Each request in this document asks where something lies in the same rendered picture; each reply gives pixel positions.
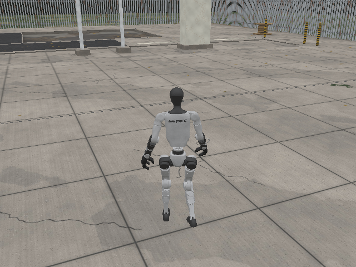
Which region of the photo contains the robot right upper arm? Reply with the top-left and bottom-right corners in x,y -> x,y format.
189,111 -> 204,141

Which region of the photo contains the left robot hand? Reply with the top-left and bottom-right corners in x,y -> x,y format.
141,156 -> 154,170

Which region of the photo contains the right robot hand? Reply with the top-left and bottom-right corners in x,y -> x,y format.
195,147 -> 207,156

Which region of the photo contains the robot torso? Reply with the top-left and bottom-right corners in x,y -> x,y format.
164,110 -> 190,167

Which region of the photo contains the robot left upper arm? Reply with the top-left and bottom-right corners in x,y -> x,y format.
151,112 -> 166,144

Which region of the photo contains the robot right foot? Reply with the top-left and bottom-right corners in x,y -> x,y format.
186,216 -> 197,227

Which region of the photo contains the robot right forearm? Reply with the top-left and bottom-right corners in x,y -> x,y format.
198,133 -> 207,150

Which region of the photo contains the robot left forearm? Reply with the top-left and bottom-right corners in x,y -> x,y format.
144,135 -> 156,159

